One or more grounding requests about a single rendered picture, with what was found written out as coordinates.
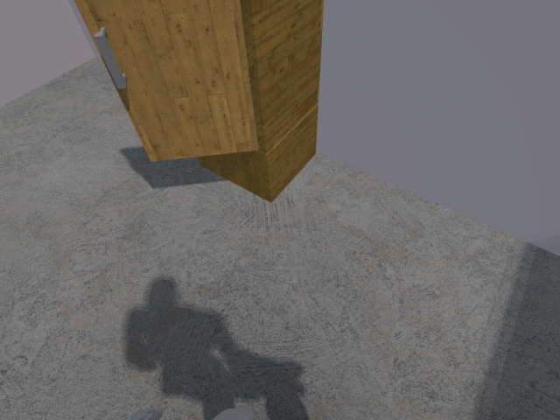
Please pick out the cupboard door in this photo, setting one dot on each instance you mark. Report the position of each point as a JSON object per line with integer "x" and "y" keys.
{"x": 188, "y": 90}

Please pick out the handle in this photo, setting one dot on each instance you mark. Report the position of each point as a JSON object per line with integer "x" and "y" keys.
{"x": 110, "y": 59}

